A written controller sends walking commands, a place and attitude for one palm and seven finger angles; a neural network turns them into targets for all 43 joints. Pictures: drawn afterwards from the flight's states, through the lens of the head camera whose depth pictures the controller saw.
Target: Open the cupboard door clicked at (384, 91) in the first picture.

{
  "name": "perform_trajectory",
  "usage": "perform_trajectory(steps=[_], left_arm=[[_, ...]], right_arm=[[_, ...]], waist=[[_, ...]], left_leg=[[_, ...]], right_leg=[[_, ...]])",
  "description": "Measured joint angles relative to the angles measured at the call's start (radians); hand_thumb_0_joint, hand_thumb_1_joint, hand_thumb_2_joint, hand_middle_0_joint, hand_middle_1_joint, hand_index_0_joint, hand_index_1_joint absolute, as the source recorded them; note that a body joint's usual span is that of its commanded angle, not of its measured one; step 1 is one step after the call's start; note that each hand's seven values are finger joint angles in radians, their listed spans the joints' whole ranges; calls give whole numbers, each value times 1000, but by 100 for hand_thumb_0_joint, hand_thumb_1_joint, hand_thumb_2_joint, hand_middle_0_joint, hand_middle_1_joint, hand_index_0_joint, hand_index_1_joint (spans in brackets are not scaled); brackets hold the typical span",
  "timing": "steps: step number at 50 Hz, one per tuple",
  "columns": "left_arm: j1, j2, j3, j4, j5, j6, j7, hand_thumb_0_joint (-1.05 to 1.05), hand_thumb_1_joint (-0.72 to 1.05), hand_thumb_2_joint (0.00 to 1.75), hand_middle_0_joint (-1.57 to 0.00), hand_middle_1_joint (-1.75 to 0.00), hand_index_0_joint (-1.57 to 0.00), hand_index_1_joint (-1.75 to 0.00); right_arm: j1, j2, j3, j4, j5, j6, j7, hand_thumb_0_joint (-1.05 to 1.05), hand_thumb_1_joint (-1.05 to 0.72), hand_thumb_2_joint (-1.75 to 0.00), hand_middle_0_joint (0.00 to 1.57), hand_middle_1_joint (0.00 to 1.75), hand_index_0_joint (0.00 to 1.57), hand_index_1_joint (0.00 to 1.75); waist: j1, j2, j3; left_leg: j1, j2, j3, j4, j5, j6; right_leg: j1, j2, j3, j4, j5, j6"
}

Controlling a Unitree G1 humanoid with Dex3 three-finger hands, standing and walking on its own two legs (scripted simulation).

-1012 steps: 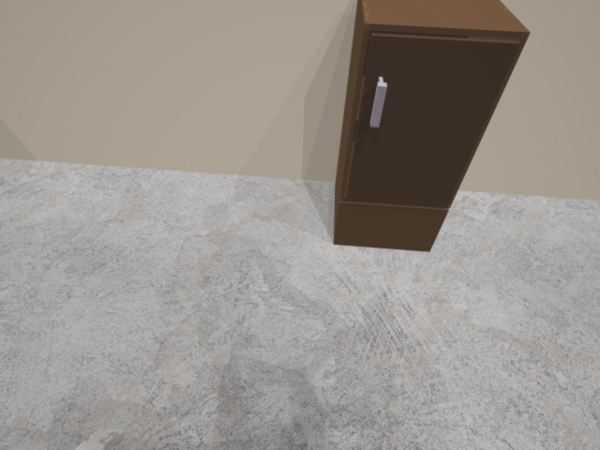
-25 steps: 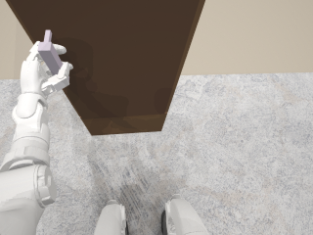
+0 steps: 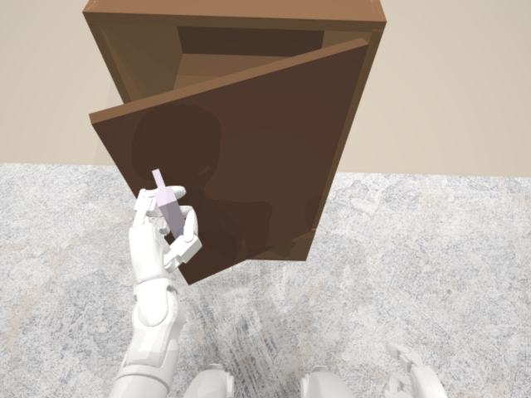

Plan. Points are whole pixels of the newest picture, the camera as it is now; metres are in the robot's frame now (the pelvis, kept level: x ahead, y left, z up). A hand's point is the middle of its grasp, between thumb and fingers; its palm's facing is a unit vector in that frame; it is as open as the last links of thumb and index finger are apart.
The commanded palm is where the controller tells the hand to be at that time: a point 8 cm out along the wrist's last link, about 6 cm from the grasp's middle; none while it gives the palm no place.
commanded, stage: pull the door open along its arc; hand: left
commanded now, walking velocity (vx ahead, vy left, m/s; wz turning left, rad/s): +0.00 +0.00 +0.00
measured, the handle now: (171, 207) +0.39 +0.16 +0.03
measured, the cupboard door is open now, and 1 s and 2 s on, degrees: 27 47 50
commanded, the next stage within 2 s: open thumb and fingers to let go in 0.34 s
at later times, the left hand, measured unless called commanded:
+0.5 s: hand (249, 291) +0.26 +0.03 +0.03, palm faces +0.33 -0.94 -0.05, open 6.5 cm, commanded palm +0.22 +0.09 +0.03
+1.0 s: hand (244, 288) +0.27 +0.04 +0.03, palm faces +0.37 -0.93 -0.03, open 13.1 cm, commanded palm +0.22 +0.08 +0.03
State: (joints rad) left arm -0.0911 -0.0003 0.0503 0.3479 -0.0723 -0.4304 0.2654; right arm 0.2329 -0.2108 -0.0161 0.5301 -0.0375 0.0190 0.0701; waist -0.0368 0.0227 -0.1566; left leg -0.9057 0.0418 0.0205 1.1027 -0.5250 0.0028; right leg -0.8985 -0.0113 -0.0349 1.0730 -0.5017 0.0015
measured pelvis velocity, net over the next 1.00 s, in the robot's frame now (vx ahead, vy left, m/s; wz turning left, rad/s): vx -0.02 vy -0.04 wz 0.06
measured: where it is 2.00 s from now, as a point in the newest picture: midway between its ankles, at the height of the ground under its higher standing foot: outside the picture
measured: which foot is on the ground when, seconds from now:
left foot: down 0.00-1.00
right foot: down 0.00-1.00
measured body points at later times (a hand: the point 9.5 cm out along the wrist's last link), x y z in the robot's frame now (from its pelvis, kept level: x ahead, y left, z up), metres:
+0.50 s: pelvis -0.01 -0.04 +0.00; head +0.05 -0.05 +0.45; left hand +0.24 +0.08 +0.04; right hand +0.18 -0.24 -0.10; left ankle +0.00 +0.11 -0.66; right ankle +0.00 -0.12 -0.66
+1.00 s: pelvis -0.02 -0.04 -0.01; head +0.05 -0.06 +0.44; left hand +0.24 +0.09 +0.03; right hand +0.17 -0.25 -0.11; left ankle +0.00 +0.11 -0.66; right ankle +0.00 -0.12 -0.66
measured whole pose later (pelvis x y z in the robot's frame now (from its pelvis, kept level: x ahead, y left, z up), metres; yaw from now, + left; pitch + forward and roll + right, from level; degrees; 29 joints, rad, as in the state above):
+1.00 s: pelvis -0.02 -0.04 -0.01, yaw +4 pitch +15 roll +1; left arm 0.14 -0.09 -0.23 0.19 0.12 -0.37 0.54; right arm 0.20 -0.18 -0.01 0.58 -0.08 -0.07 0.01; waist -0.01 0.03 -0.16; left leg -0.89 0.03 -0.05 1.12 -0.50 -0.05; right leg -0.88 -0.02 -0.10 1.15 -0.54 -0.06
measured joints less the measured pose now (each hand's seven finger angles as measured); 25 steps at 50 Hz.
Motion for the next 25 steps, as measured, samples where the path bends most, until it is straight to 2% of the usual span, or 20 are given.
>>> perform_trajectory(steps=[4, 8, 10, 13, 20, 25], left_arm=[[46, -76, -88, -38, 96, 3, 183, 3, 64, 78, -28, -132, -33, -129], [86, -108, -153, -60, 178, 23, 278, 3, 65, 79, -28, -131, -30, -130], [111, -113, -182, -75, 198, 36, 296, 3, 66, 78, -28, -131, -30, -130], [162, -112, -227, -109, 203, 56, 304, 3, 65, 76, -27, -129, -30, -131], [307, -76, -323, -206, 212, 90, 264, 3, 64, 71, -27, -129, -32, -133], [297, -76, -326, -191, 210, 76, 287, 3, 63, 73, -30, -130, -34, -134]], right_arm=[[-37, 23, 6, 2, -23, -6, 7, 1, -91, -90, 20, 30, 20, 30], [-59, 45, 14, 11, -38, -11, 2, 1, -91, -90, 20, 30, 20, 30], [-62, 51, 17, 14, -41, -16, -4, 1, -91, -90, 21, 30, 20, 30], [-59, 55, 21, 16, -40, -27, -11, 1, -91, -90, 21, 30, 20, 30], [-38, 53, 31, 10, -38, -59, -23, 1, -91, -90, 21, 30, 20, 30], [-48, 39, 26, 28, -42, -79, -43, 1, -91, -90, 21, 30, 20, 30]], waist=[[19, -6, -1], [30, -12, -6], [33, -10, -6], [32, -4, -4], [17, 2, -12], [13, 4, -8]], left_leg=[[-2, -8, -15, 15, 0, -8], [1, -11, -31, 22, 2, -19], [9, -11, -40, 20, 5, -24], [26, -10, -50, 11, 9, -31], [67, -4, -56, -15, 14, -47], [63, -5, -67, -6, 13, -55]], right_leg=[[1, -8, -14, 26, -13, -9], [7, -11, -30, 40, -21, -21], [17, -11, -38, 39, -23, -27], [36, -9, -49, 32, -23, -35], [73, -3, -56, 18, -26, -50], [70, -4, -66, 34, -36, -59]])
